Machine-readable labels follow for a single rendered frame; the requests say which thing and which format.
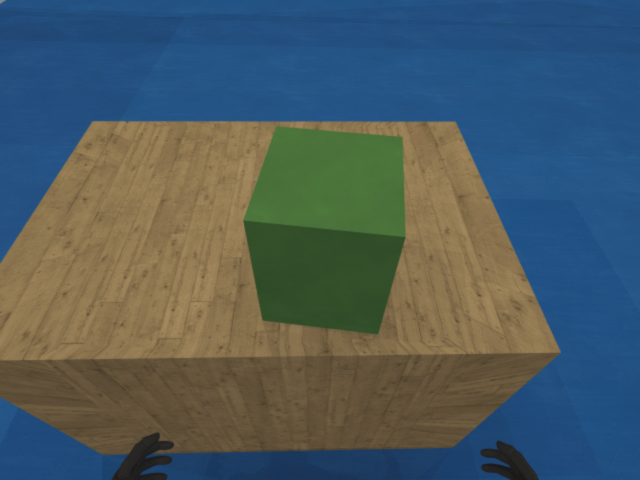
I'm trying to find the right robot hand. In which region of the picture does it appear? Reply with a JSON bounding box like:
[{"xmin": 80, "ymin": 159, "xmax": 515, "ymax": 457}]
[{"xmin": 480, "ymin": 441, "xmax": 539, "ymax": 480}]

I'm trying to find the left robot hand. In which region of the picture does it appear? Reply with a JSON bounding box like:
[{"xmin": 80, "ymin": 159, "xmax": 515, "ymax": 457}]
[{"xmin": 111, "ymin": 432, "xmax": 174, "ymax": 480}]

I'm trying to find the pedestal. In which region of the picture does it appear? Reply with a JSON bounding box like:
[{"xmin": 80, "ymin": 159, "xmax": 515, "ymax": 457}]
[{"xmin": 0, "ymin": 121, "xmax": 561, "ymax": 455}]

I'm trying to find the carton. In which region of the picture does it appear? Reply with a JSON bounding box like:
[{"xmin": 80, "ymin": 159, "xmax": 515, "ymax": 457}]
[{"xmin": 243, "ymin": 126, "xmax": 406, "ymax": 334}]

